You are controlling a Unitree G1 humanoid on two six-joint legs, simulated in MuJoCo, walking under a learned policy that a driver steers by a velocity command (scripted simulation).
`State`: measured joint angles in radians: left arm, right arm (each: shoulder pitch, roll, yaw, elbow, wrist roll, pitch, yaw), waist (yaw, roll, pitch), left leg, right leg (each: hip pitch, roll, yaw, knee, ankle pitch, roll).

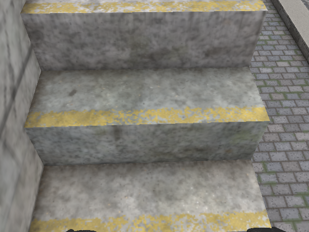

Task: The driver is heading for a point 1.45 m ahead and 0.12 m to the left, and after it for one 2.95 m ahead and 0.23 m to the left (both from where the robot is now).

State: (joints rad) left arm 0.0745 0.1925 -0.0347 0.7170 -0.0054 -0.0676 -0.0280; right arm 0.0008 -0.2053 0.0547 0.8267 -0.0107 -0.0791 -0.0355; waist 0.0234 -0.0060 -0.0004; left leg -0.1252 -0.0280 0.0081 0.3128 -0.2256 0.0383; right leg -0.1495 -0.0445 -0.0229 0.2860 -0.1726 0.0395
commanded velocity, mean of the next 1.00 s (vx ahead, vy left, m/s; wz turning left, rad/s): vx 1.00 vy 0.00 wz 0.00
